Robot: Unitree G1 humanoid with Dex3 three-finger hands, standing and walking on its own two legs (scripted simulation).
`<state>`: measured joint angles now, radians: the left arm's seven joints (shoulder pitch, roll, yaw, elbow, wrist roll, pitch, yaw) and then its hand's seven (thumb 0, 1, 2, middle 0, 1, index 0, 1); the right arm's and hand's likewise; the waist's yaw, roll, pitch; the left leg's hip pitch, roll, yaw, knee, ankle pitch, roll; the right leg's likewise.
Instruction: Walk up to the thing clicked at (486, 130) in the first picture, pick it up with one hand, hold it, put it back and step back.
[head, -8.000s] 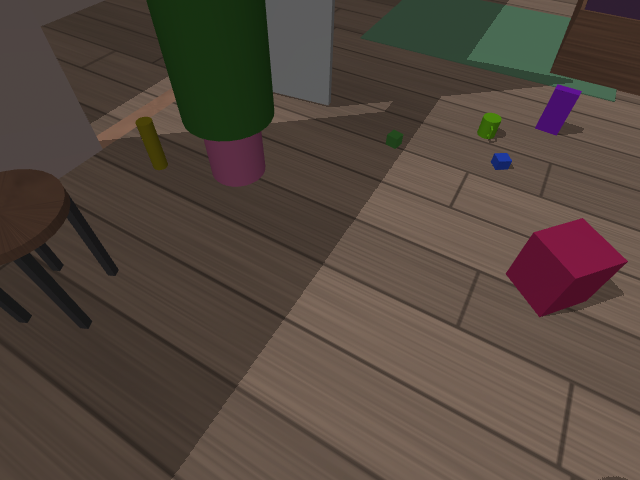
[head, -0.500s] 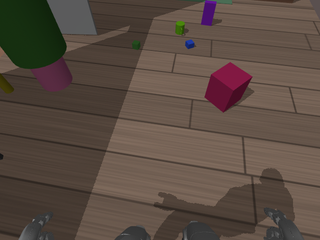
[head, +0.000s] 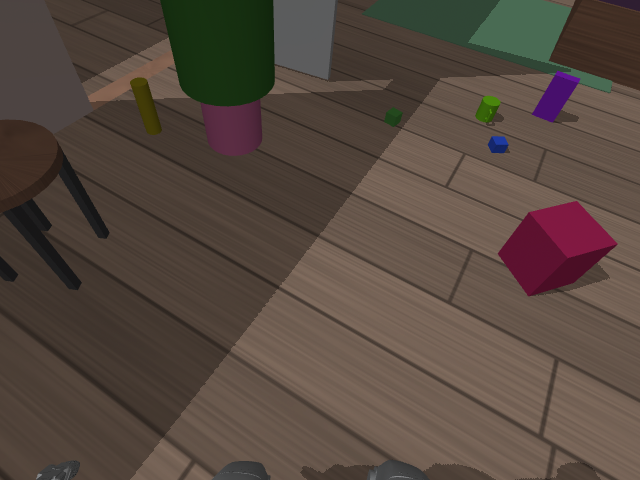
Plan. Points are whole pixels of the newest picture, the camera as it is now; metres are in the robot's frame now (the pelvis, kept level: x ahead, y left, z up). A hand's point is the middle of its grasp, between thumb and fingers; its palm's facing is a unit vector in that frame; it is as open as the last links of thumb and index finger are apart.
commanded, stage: walk up
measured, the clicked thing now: (487, 111) +1.90 -0.86 -0.70
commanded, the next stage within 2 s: none
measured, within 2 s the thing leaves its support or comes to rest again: neither
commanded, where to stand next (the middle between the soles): +0.07 +0.00 m, yaw +14 degrees
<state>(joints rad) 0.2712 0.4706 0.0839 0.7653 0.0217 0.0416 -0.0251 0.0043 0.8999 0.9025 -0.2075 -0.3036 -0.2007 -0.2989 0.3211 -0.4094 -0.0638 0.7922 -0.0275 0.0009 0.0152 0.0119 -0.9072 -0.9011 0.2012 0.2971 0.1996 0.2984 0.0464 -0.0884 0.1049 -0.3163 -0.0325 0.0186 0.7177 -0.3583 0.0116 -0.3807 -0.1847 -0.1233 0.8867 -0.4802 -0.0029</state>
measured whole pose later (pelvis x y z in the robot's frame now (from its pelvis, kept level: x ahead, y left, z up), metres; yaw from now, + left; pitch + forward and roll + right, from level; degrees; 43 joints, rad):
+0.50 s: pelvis +0.00 -0.07 +0.02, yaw +22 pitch -2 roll +3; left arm 0.13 0.39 0.06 0.73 0.03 0.02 -0.04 0.00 0.90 0.90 -0.21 -0.30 -0.20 -0.30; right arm 0.28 -0.38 -0.03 0.78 -0.01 0.03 -0.02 0.01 -0.91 -0.90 0.20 0.30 0.20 0.30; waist 0.03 -0.02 0.13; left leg -0.48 -0.09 -0.10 0.93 -0.44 0.01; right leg -0.27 -0.02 -0.06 0.65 -0.36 -0.06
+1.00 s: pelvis +0.00 -0.08 +0.01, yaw +47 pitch -3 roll +0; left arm 0.27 0.43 0.07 0.74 0.03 0.06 -0.07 0.01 0.90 0.90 -0.20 -0.30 -0.20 -0.30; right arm 0.30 -0.40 -0.05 0.70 -0.02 0.00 -0.01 0.01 -0.91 -0.90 0.20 0.30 0.20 0.30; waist 0.03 -0.10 0.13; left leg -0.31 -0.07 -0.02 0.63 -0.28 0.06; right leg -0.42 -0.07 -0.05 1.04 -0.53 0.00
